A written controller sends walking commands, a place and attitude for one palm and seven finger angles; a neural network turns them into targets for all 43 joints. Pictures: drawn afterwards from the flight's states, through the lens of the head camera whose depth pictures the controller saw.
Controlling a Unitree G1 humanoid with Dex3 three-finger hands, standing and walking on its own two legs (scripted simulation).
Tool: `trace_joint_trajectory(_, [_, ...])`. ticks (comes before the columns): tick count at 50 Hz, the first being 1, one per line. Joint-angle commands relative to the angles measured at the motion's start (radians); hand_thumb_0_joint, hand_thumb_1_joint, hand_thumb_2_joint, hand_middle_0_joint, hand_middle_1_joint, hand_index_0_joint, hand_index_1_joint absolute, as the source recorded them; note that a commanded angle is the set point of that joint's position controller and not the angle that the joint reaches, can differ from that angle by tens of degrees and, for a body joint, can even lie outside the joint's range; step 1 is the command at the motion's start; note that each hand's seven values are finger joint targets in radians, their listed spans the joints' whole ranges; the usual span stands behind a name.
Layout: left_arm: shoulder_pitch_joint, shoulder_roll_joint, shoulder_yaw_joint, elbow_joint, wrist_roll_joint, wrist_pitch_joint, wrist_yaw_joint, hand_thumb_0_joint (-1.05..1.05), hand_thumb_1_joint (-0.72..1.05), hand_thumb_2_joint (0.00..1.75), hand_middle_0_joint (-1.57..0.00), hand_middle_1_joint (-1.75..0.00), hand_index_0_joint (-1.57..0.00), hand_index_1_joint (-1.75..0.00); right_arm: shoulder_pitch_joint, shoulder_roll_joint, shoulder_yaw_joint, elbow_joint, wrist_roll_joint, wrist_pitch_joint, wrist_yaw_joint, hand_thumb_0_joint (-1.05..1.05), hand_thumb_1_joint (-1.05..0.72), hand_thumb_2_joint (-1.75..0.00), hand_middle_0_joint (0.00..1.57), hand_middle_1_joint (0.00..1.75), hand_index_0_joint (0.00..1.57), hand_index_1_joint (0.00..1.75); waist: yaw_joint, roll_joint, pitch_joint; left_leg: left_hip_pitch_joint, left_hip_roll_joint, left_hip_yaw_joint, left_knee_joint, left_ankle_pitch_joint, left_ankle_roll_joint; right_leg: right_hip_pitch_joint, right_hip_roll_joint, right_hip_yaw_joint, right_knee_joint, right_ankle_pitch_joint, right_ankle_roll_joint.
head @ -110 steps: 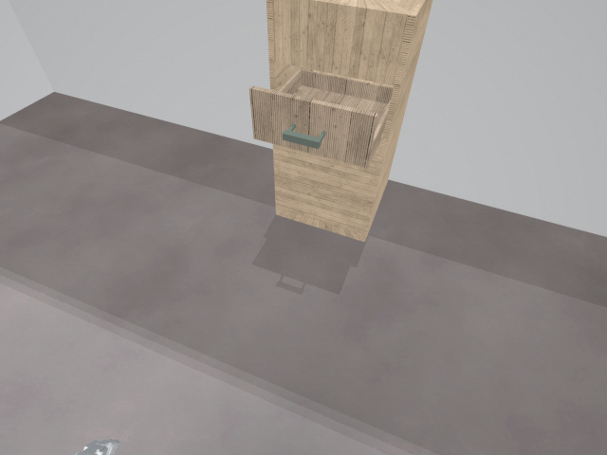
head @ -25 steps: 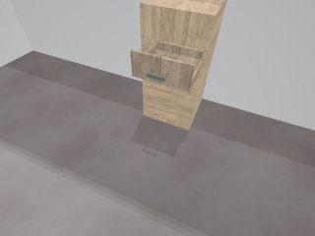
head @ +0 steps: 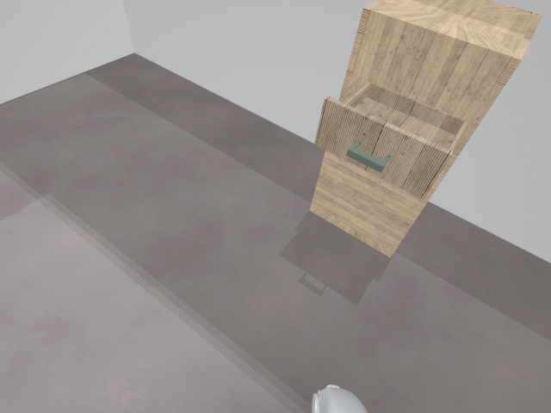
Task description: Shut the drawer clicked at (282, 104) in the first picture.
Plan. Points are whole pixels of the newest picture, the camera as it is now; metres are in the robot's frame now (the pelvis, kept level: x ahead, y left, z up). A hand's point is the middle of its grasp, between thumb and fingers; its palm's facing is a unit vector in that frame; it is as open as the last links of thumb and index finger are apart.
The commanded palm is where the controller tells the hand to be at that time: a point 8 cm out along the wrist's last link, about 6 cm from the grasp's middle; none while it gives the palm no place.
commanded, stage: turn to face it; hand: left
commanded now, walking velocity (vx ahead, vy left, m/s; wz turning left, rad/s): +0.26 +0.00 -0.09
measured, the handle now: (369, 155) +0.83 -0.25 -0.14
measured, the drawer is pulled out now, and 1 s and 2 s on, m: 0.19 0.19 0.19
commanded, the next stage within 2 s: take the last steps up to it in 1.08 s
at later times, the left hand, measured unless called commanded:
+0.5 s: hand (176, 380) +0.21 +0.17 -0.19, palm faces -0.04 -0.97 -0.23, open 7.3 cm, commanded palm none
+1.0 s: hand (167, 297) +0.35 +0.22 -0.17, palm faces -0.32 -0.91 -0.26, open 7.4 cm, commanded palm none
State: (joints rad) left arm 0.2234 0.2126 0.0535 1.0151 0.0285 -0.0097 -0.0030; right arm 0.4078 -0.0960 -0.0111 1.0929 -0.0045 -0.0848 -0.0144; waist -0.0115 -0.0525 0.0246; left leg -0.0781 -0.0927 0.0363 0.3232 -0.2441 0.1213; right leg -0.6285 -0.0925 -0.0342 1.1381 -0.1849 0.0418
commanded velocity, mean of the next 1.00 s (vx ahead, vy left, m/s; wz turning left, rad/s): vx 0.01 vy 0.00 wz -0.50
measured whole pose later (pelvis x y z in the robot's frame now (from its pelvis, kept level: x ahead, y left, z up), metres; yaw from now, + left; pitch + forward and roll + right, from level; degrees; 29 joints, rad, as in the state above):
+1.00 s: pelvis +0.20 +0.04 -0.01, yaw -25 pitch +0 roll +0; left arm 0.22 0.27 0.11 0.92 0.02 0.06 -0.01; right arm 0.19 -0.17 -0.03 0.92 -0.03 0.00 -0.03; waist 0.03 -0.04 0.06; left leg -0.17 0.07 0.13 0.48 -0.30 -0.01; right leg -0.52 -0.01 0.01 1.07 -0.41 0.05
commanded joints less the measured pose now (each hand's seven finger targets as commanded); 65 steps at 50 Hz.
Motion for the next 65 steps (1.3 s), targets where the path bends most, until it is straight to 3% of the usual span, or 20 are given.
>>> trace_joint_trajectory(1, [-0.026,0.027,0.012,-0.051,-0.002,-0.009,0.003,0.0,0.9,0.9,-0.2,-0.3,-0.2,-0.3,0.142,-0.143,-0.037,0.007,0.002,-0.01,-0.031,0.0,-0.9,-0.9,0.2,0.3,0.2,0.3,-0.008,0.121,0.068,0.154,0.285,-0.188,-0.103,0.588,-0.011,-0.179,-0.004,-0.015,-0.038,0.039,-0.002])
trace_joint_trajectory(8, [-0.137,-0.018,0.0,-0.063,-0.012,-0.016,0.002,0.0,0.9,0.9,-0.2,-0.3,-0.2,-0.3,0.179,-0.116,-0.023,0.035,-0.013,-0.003,-0.048,0.0,-0.9,-0.9,0.2,0.3,0.2,0.3,-0.034,0.151,0.131,0.137,0.251,-0.067,-0.032,0.918,-0.056,-0.014,0.067,-0.097,-0.344,0.072,-0.054])
trace_joint_trajectory(13, [0.118,0.028,0.018,0.002,-0.001,-0.018,0.015,0.0,0.9,0.9,-0.2,-0.3,-0.2,-0.3,0.081,-0.196,-0.051,0.007,0.0,0.009,-0.06,0.0,-0.9,-0.9,0.2,0.3,0.2,0.3,0.088,0.157,0.038,0.072,0.288,-0.017,0.273,1.167,-0.094,0.342,0.147,-0.11,-0.485,0.084,-0.124])
trace_joint_trajectory(15, [0.307,0.114,0.043,0.047,0.009,-0.034,0.022,0.0,0.9,0.9,-0.2,-0.3,-0.2,-0.3,0.034,-0.183,-0.058,-0.026,0.017,0.011,-0.051,0.0,-0.9,-0.9,0.2,0.3,0.2,0.3,0.175,0.013,-0.042,-0.168,0.191,0.02,0.754,0.735,-0.137,0.634,-0.013,0.06,-0.642,0.394,-0.23])
trace_joint_trajectory(16, [0.354,0.148,0.05,0.047,-0.01,-0.037,0.028,0.0,0.9,0.9,-0.2,-0.3,-0.2,-0.3,0.044,-0.128,-0.05,-0.048,0.02,0.004,-0.046,0.0,-0.9,-0.9,0.2,0.3,0.2,0.3,0.141,-0.117,-0.122,-0.387,0.02,0.063,1.074,-0.29,-0.152,0.753,-0.277,0.454,-0.676,0.911,-0.368])
trace_joint_trajectory(17, [0.274,0.143,0.052,0.008,-0.026,-0.03,0.033,0.0,0.9,0.9,-0.2,-0.3,-0.2,-0.3,0.038,-0.149,-0.057,-0.059,0.016,0.018,-0.054,0.0,-0.9,-0.9,0.2,0.3,0.2,0.3,0.093,-0.029,-0.118,-0.387,0.067,-0.08,1.107,-0.331,-0.127,0.655,-0.325,0.502,-0.747,0.884,-0.419])
trace_joint_trajectory(19, [0.1,0.096,0.041,-0.054,-0.028,-0.021,0.037,0.0,0.9,0.9,-0.2,-0.3,-0.2,-0.3,-0.027,-0.122,-0.049,-0.083,-0.003,0.051,-0.032,0.0,-0.9,-0.9,0.2,0.3,0.2,0.3,0.031,-0.005,0.002,-0.399,0.157,-0.08,1.056,-0.209,-0.138,0.383,-0.239,0.442,-0.862,0.379,-0.368])
trace_joint_trajectory(22, [0.026,0.074,0.033,-0.087,-0.012,-0.021,0.047,0.0,0.9,0.9,-0.2,-0.3,-0.2,-0.3,-0.049,-0.109,-0.047,-0.092,-0.016,0.09,-0.021,0.0,-0.9,-0.9,0.2,0.3,0.2,0.3,-0.021,0.084,-0.012,-0.334,0.185,-0.066,0.891,-0.159,-0.159,0.228,-0.149,0.304,-0.892,0.201,-0.291])
trace_joint_trajectory(33, [0.091,0.156,0.07,-0.112,-0.001,0.013,0.009,0.0,0.9,0.9,-0.2,-0.3,-0.2,-0.3,-0.252,-0.157,-0.055,-0.214,-0.006,0.085,-0.019,0.0,-0.9,-0.9,0.2,0.3,0.2,0.3,0.057,-0.084,-0.083,-0.316,0.116,-0.027,0.43,-0.172,-0.188,0.379,-0.06,0.427,-0.809,0.169,-0.234])
trace_joint_trajectory(37, [0.041,0.17,0.078,-0.139,-0.007,0.023,0.014,0.0,0.9,0.9,-0.2,-0.3,-0.2,-0.3,-0.183,-0.18,-0.064,-0.209,0.006,0.071,-0.032,0.0,-0.9,-0.9,0.2,0.3,0.2,0.3,0.019,-0.108,-0.139,-0.106,0.1,-0.021,0.124,-0.059,-0.173,0.369,-0.029,0.442,-0.707,0.289,-0.17])
trace_joint_trajectory(38, [0.025,0.141,0.073,-0.153,-0.014,0.025,0.013,0.0,0.9,0.9,-0.2,-0.3,-0.2,-0.3,-0.142,-0.21,-0.07,-0.199,0.005,0.063,-0.038,0.0,-0.9,-0.9,0.2,0.3,0.2,0.3,-0.004,-0.049,-0.156,0.05,0.164,-0.054,0.029,0.012,-0.154,0.261,0.027,0.391,-0.645,0.216,-0.125])
trace_joint_trajectory(40, [0.013,0.083,0.06,-0.188,-0.015,0.021,0.003,0.0,0.9,0.9,-0.2,-0.3,-0.2,-0.3,-0.159,-0.319,-0.091,-0.232,-0.009,0.068,-0.036,0.0,-0.9,-0.9,0.2,0.3,0.2,0.3,-0.002,0.303,-0.087,0.119,0.554,-0.382,-0.059,0.316,-0.008,-0.034,0.171,0.115,-0.255,-0.37,-0.025])
trace_joint_trajectory(42, [0.047,0.118,0.075,-0.152,0.002,0.037,0.004,0.0,0.9,0.9,-0.2,-0.3,-0.2,-0.3,-0.236,-0.237,-0.062,-0.251,-0.022,0.066,-0.035,0.0,-0.9,-0.9,0.2,0.3,0.2,0.3,0.039,0.198,-0.037,-0.036,0.491,-0.216,-0.017,0.485,0.029,0.014,0.106,0.123,-0.014,-0.288,0.003])
trace_joint_trajectory(46, [0.042,0.085,0.063,-0.152,-0.008,0.056,-0.011,0.0,0.9,0.9,-0.2,-0.3,-0.2,-0.3,-0.26,-0.229,-0.055,-0.258,-0.025,0.064,-0.036,0.0,-0.9,-0.9,0.2,0.3,0.2,0.3,0.049,0.214,0.004,-0.071,0.383,-0.032,0.024,0.534,0.001,0.033,0.079,0.063,0.045,-0.221,0.009])
trace_joint_trajectory(51, [-0.072,0.059,0.035,-0.185,-0.008,0.052,-0.016,0.0,0.9,0.9,-0.2,-0.3,-0.2,-0.3,-0.136,-0.277,-0.074,-0.201,-0.029,0.072,-0.025,0.0,-0.9,-0.9,0.2,0.3,0.2,0.3,-0.024,0.257,-0.005,-0.001,0.4,0.004,0.078,0.609,0.004,0.162,0.073,-0.041,-0.301,-0.254,-0.001])
trace_joint_trajectory(55, [-0.017,0.078,0.034,-0.161,-0.008,0.029,-0.015,0.0,0.9,0.9,-0.2,-0.3,-0.2,-0.3,-0.125,-0.304,-0.088,-0.18,-0.02,0.083,-0.015,0.0,-0.9,-0.9,0.2,0.3,0.2,0.3,0.006,0.233,-0.064,-0.035,0.383,0.039,0.204,0.532,-0.052,0.376,0.093,-0.071,-0.604,-0.073,-0.029])
trace_joint_trajectory(56, [0.048,0.114,0.043,-0.139,-0.005,0.015,-0.012,0.0,0.9,0.9,-0.2,-0.3,-0.2,-0.3,-0.116,-0.292,-0.085,-0.181,-0.013,0.083,-0.011,0.0,-0.9,-0.9,0.2,0.3,0.2,0.3,0.035,0.16,-0.106,-0.1,0.344,0.086,0.325,0.435,-0.101,0.523,0.055,-0.028,-0.722,0.097,-0.042])
trace_joint_trajectory(58, [0.164,0.277,0.071,-0.1,-0.013,0.004,0.015,0.0,0.9,0.9,-0.2,-0.3,-0.2,-0.3,-0.183,-0.188,-0.055,-0.236,-0.001,0.093,-0.013,0.0,-0.9,-0.9,0.2,0.3,0.2,0.3,0.091,-0.192,-0.174,-0.442,0.183,0.069,0.685,-0.411,-0.188,0.703,-0.323,0.385,-0.727,0.775,-0.236])
trace_joint_trajectory(59, [0.147,0.244,0.059,-0.101,-0.015,0.008,0.022,0.0,0.9,0.9,-0.2,-0.3,-0.2,-0.3,-0.181,-0.192,-0.053,-0.227,-0.001,0.099,-0.023,0.0,-0.9,-0.9,0.2,0.3,0.2,0.3,0.079,-0.117,-0.167,-0.436,0.201,-0.027,0.739,-0.389,-0.174,0.66,-0.303,0.303,-0.718,0.718,-0.281])
trace_joint_trajectory(65, [-0.013,0.152,0.044,-0.117,-0.006,-0.004,0.02,0.0,0.9,0.9,-0.2,-0.3,-0.2,-0.3,-0.128,-0.188,-0.062,-0.153,-0.028,0.095,0.009,0.0,-0.9,-0.9,0.2,0.3,0.2,0.3,0.006,-0.052,-0.037,-0.419,0.205,0.026,0.728,-0.16,-0.188,0.458,-0.14,0.203,-0.876,-0.002,-0.23])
